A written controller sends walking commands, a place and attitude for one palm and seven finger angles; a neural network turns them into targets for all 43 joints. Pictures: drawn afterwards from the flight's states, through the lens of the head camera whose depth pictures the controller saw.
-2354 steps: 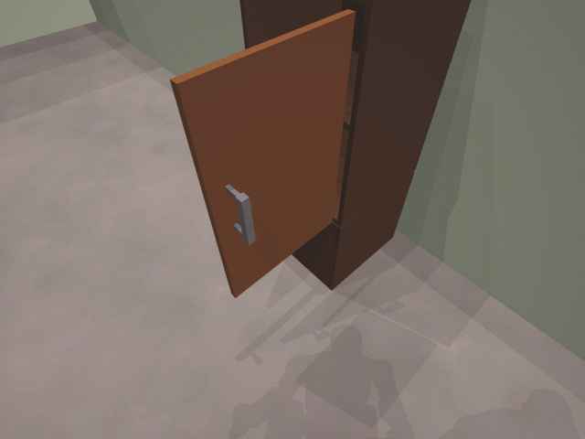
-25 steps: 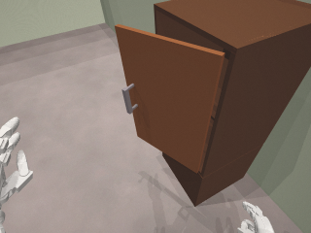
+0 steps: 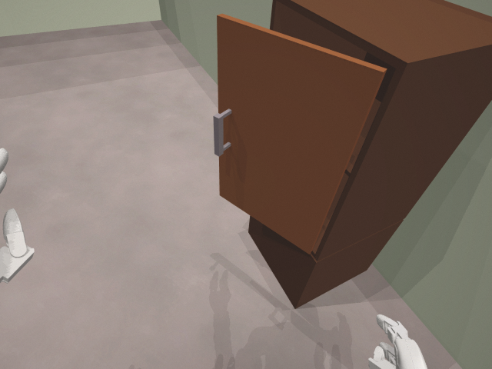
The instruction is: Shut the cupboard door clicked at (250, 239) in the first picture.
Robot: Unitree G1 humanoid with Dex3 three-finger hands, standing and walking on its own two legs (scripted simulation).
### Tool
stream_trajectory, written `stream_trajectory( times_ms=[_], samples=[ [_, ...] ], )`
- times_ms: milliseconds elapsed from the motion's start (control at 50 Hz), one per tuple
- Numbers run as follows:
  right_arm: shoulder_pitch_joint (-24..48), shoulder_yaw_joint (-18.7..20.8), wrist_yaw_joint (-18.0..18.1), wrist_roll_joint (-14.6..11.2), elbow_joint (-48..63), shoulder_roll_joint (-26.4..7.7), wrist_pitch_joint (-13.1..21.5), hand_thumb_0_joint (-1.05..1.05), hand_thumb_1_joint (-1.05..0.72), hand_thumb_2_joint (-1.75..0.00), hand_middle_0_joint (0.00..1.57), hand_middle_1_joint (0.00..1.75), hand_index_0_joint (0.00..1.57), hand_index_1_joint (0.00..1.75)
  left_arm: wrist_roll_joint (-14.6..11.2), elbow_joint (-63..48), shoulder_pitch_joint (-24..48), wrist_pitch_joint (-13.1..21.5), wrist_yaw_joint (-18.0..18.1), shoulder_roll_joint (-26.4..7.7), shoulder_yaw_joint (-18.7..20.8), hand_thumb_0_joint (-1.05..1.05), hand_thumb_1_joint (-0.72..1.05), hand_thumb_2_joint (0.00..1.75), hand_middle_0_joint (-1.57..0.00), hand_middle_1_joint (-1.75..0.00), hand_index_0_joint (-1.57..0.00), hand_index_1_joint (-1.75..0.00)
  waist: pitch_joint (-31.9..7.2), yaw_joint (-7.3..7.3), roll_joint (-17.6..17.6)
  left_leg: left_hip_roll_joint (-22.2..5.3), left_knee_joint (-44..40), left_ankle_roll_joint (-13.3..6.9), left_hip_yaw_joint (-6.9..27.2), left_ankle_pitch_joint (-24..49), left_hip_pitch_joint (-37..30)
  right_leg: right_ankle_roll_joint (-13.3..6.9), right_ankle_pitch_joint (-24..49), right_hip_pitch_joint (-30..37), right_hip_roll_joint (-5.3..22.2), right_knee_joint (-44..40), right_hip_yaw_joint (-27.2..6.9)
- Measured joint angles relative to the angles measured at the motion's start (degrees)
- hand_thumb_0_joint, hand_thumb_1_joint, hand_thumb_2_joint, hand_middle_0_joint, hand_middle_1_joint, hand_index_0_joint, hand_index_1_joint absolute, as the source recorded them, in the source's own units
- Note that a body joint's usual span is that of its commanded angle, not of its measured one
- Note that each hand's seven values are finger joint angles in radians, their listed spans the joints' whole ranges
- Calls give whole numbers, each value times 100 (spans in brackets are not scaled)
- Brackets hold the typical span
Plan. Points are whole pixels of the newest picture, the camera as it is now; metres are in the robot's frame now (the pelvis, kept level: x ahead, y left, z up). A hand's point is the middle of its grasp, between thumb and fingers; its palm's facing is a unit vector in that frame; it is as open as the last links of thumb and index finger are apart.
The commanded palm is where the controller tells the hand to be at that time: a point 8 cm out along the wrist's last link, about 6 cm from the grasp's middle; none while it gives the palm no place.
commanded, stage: step back with the hand held close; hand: left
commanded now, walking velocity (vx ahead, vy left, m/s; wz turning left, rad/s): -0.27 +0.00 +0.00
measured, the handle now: (223, 132) +0.70 +0.11 -0.02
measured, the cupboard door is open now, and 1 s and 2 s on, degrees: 25 25 25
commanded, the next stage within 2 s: stop stepping back and stand still in 0.70 s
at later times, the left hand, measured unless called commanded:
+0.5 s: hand out of the picture +0.07 +0.26 +0.19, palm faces +0.44 -0.76 -0.47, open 7.4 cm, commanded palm +0.03 +0.29 +0.19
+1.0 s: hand out of the picture -0.04 +0.25 +0.19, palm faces +0.39 -0.77 -0.50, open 7.4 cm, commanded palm -0.08 +0.28 +0.19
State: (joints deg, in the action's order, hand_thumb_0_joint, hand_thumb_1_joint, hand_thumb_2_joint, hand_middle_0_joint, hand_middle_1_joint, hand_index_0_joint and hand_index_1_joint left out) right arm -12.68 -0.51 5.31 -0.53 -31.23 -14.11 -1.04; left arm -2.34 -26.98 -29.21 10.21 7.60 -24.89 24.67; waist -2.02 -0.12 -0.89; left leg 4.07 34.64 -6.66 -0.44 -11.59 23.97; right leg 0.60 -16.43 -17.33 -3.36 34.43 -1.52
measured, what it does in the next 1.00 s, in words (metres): walks backwards: left foot, then right foot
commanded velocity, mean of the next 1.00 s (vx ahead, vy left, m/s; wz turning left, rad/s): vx -0.24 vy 0.02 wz -0.02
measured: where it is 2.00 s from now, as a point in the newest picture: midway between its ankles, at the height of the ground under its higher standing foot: outside the picture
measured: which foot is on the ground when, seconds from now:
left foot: down 0.00-0.42, up 0.44-0.56, down 0.58-0.92, up 0.94-0.98, down 1.00-1.00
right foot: down 0.00-0.60, up 0.62-0.80, down 0.82-1.00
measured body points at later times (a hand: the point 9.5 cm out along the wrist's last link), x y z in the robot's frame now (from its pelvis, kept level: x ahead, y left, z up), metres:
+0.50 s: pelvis -0.11 -0.01 +0.00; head -0.13 +0.02 +0.45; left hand +0.04 +0.30 +0.22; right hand +0.06 -0.25 -0.07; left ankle -0.01 +0.07 -0.70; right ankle -0.10 -0.14 -0.73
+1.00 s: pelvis -0.23 -0.01 +0.00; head -0.24 +0.00 +0.45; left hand -0.07 +0.29 +0.22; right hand -0.09 -0.25 -0.09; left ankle -0.14 +0.10 -0.72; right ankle -0.33 -0.12 -0.73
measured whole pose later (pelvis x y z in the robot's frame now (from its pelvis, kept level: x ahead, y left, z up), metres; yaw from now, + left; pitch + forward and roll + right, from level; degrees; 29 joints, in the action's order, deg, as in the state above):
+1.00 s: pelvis -0.23 -0.01 +0.00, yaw -2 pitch +2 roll -1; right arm -14.5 -1.6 3.3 -0.2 -37.7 -10.6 3.1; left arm -4.2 -31.4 -36.1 11.5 8.3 -28.2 27.0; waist -4.8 0.0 0.1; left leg -1.8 34.8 -0.5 -0.1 -7.6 27.7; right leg -1.2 -24.3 -7.3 -2.9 29.6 -0.7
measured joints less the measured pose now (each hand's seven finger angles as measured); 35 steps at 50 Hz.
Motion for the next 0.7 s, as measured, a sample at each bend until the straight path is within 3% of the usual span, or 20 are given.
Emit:
stream_trajectory(
  times_ms=[120,220,320,420,460,500,540,580,620,700],
  samples=[
    [64,-34,-124,60,-111,139,200,2,-91,-89,21,30,21,30,-10,-125,72,253,0,31,248,1,88,89,-21,-30,-21,-30,13,-58,47,-42,-110,8,-9,321,407,-30,-365,213,-53,8,-156],
    [318,-73,-228,99,-201,235,407,2,-91,-89,21,30,21,30,-113,-350,18,350,-23,-12,197,1,89,89,-21,-30,-21,-30,201,-104,121,-124,-455,52,-75,774,642,-40,-463,229,-51,-249,-98],
    [476,-60,-286,84,-248,260,466,2,-91,-89,21,30,21,31,-189,-592,-159,350,-96,-203,103,1,88,89,-21,-30,-21,-30,312,5,-5,-261,-703,148,34,1126,699,-88,-203,77,-176,-299,42],
    [312,-6,-269,86,-248,249,369,2,-91,-89,21,30,21,31,-223,-590,-468,322,-94,-447,282,1,88,89,-21,-30,-21,-31,85,135,-23,-304,-453,445,28,139,881,-226,-373,-11,-109,-254,277],
    [203,17,-269,100,-341,222,347,2,-91,-89,21,30,21,31,-233,-608,-599,329,6,-459,340,1,88,89,-22,-30,-21,-31,-39,37,128,-226,120,672,20,-468,934,-262,133,-14,69,-295,288],
    [54,50,-242,111,-487,192,264,2,-91,-89,21,30,21,30,-164,-542,-634,330,99,-354,286,1,88,89,-22,-30,-21,-31,-235,-50,262,-192,950,753,60,-830,815,-131,128,-9,180,-209,185],
    [-151,70,-181,111,-567,132,181,2,-91,-89,21,30,21,30,-88,-394,-450,266,164,-183,122,1,88,89,-21,-30,-21,-31,-460,-86,330,-272,1168,763,98,-1040,486,-13,42,-21,264,-204,167],
    [-271,62,-85,83,-567,0,192,2,-91,-89,21,30,21,30,-31,-232,-63,225,226,18,-58,1,88,89,-21,-30,-21,-31,-517,-58,254,-460,397,704,222,-651,-7,65,7,-157,288,-73,283],
    [-116,90,4,68,-643,-1,251,2,-91,-89,20,30,21,30,-13,-23,430,202,261,143,-140,1,88,89,-21,-30,-21,-30,-245,-11,301,-371,294,517,225,-134,108,57,-63,-375,333,201,228],
    [198,66,-59,127,-523,278,417,2,-91,-89,20,30,21,30,-17,85,507,189,170,57,45,1,89,90,-21,-30,-20,-30,201,62,338,-458,95,483,125,138,280,6,-638,-617,18,905,-26]
  ],
)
